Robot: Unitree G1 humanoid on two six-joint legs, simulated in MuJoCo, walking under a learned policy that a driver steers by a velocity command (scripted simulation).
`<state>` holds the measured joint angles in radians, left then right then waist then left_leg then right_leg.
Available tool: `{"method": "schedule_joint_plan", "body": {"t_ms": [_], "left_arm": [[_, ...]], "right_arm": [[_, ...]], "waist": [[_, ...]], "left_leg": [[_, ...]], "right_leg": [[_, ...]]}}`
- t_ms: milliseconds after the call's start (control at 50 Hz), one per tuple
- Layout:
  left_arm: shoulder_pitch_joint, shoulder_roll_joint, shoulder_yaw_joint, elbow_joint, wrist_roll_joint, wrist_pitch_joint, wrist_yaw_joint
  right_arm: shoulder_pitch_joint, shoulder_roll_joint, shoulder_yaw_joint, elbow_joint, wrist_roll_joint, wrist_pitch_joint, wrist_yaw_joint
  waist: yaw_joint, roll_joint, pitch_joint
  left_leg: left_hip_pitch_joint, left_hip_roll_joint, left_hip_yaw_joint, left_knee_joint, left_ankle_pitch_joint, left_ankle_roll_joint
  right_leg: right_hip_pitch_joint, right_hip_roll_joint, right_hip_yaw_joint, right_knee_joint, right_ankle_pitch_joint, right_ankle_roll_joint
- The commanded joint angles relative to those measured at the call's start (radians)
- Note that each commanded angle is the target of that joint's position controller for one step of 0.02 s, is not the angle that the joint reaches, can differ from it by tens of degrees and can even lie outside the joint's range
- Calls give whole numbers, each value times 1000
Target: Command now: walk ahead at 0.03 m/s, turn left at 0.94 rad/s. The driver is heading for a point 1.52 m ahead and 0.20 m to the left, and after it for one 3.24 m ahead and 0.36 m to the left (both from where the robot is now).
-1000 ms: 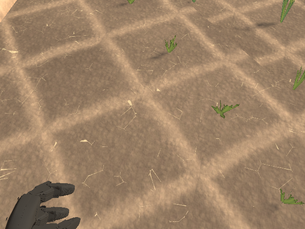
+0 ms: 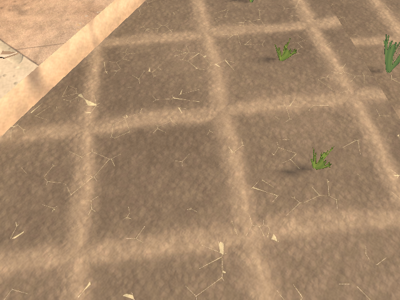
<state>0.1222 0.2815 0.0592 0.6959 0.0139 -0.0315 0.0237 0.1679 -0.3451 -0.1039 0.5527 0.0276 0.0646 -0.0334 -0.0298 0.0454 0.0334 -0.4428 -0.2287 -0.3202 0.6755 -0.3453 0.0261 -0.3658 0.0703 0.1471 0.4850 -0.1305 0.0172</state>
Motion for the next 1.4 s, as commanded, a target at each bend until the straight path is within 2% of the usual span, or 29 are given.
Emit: {"method": "schedule_joint_plan", "body": {"t_ms": [20,40,60,80,120,180,280,360,400,420,440,460,480,500,520,540,580,620,660,720,760,780,800,820,840,860,940,1100,1400], "left_arm": [[-50,131,46,-110,31,-8,9],[-84,94,37,-122,15,-1,18],[-95,88,31,-130,1,8,26],[-94,89,26,-132,-3,15,33],[-61,102,25,-122,9,25,40],[6,132,37,-100,17,35,42],[-5,179,61,-82,6,37,22],[0,192,68,-58,-30,26,-2],[-12,177,64,-43,-58,21,-5],[48,131,50,-15,-52,17,-9],[72,63,24,-44,5,12,-19],[28,77,24,-74,16,11,-15],[-39,147,44,-69,-11,16,-8],[-44,140,45,-65,-28,23,-2],[-17,127,44,-40,-22,32,8],[5,133,46,-30,-11,42,14],[57,117,42,-12,-11,47,12],[63,84,27,-7,-15,48,9],[36,62,13,-16,-13,49,6],[35,80,13,-22,-17,49,-1],[77,61,8,-6,-12,42,-7],[89,64,4,-1,4,37,-10],[96,112,9,-10,18,32,-7],[54,160,20,-3,8,30,-5],[22,93,9,-12,-1,25,-13],[17,68,1,-12,4,19,-16],[51,57,-7,4,2,0,-8],[59,45,-13,19,-4,4,0],[81,31,-14,132,-10,2,-3]], "right_arm": [[68,-169,-41,-67,-6,-29,24],[83,-174,-46,-37,-2,-22,24],[101,-148,-40,-17,-5,-10,18],[111,-120,-29,-16,-6,-4,21],[65,-84,-11,-41,3,-4,25],[-14,-63,0,-76,5,-11,26],[-34,-31,13,-85,-7,-13,39],[-14,-32,7,-72,-10,-5,46],[57,-29,0,-40,-11,-5,50],[98,-66,-12,-21,-14,-8,43],[131,-177,-37,-34,-19,-14,26],[82,-212,-34,-57,-51,-29,24],[106,-148,-18,-49,-63,-45,33],[65,-118,-5,-27,-58,-57,34],[9,-96,0,-26,-42,-60,31],[-35,-77,10,-27,-28,-60,27],[-66,-54,23,-20,-37,-61,20],[-76,-37,29,-9,-40,-64,18],[-65,-41,28,8,-40,-62,17],[-45,-46,29,38,-39,-60,23],[-69,-19,43,53,-27,-61,26],[-38,7,53,72,-27,-66,27],[-9,29,60,81,-44,-74,28],[59,34,56,89,-54,-81,35],[10,12,54,97,-62,-78,30],[-36,-13,44,97,-53,-73,26],[-26,17,44,117,-46,-57,17],[19,34,39,186,-40,-65,10],[48,28,29,324,-32,-53,-15]], "waist": [[-24,-252,-162],[-24,-185,-130],[-21,-139,-112],[-11,-130,-81],[14,-148,-57],[69,-185,-82],[73,-201,-121],[50,-222,-136],[1,-209,-145],[-2,-130,-159],[24,163,-203],[6,286,-237],[-62,158,-254],[-26,131,-192],[3,92,-169],[23,104,-152],[55,98,-163],[53,96,-160],[31,106,-148],[13,118,-125],[54,93,-105],[59,58,-106],[31,-29,-115],[-48,-190,-107],[-8,-193,-97],[12,-165,-63],[27,-119,-46],[32,-45,-57],[25,-49,-33]], "left_leg": [[-222,123,109,444,-199,-75],[-221,145,135,496,-125,-88],[-237,158,161,576,-70,-100],[-259,172,190,645,-43,-111],[-287,219,264,619,5,-125],[-321,283,292,509,20,-154],[-157,318,335,295,9,-132],[5,266,374,65,-22,-71],[165,228,394,-197,137,-12],[329,232,346,-296,304,20],[555,488,26,-265,733,103],[510,677,-137,-256,884,320],[453,623,-70,-283,785,335],[404,550,15,-284,685,273],[376,496,67,-284,606,219],[330,475,102,-286,623,200],[267,444,146,-296,644,198],[259,429,162,-297,587,192],[246,436,146,-296,522,200],[220,452,91,-297,414,217],[169,422,93,-275,319,180],[136,388,104,-267,238,131],[96,327,144,-212,124,70],[110,249,224,-217,40,23],[195,240,248,-209,69,-11],[203,239,250,-197,90,-14],[197,250,232,-201,153,7],[212,253,233,-196,230,-9],[271,259,238,-211,291,-21]], "right_leg": [[255,-437,359,-182,168,-269],[226,-361,236,-163,101,-222],[217,-314,164,-153,70,-191],[191,-303,114,-158,108,-195],[199,-277,22,-178,155,-204],[310,-316,-24,-179,208,-238],[284,-362,-130,-167,250,-240],[271,-388,-150,-110,296,-222],[231,-367,-185,-8,272,-163],[125,-321,-244,94,186,-93],[-149,-215,-326,378,-291,8],[-333,-126,-238,603,-560,61],[-315,-141,-149,705,-526,57],[-318,-148,-132,706,-458,45],[-312,-157,-121,673,-387,46],[-278,-150,-127,666,-327,56],[-182,-130,-139,636,-250,66],[-127,-133,-136,494,-224,65],[-66,-131,-138,364,-237,57],[12,-119,-146,227,-249,40],[132,-104,-164,15,-94,14],[215,-119,-135,-72,37,-2],[279,-207,-36,-76,227,-29],[223,-245,-25,-40,176,-81],[115,-220,-27,-72,-23,-96],[83,-191,-46,-80,-107,-76],[90,-160,-86,-56,-94,-42],[122,-143,-101,-27,-34,-52],[132,-124,-117,-58,16,-53]]}}
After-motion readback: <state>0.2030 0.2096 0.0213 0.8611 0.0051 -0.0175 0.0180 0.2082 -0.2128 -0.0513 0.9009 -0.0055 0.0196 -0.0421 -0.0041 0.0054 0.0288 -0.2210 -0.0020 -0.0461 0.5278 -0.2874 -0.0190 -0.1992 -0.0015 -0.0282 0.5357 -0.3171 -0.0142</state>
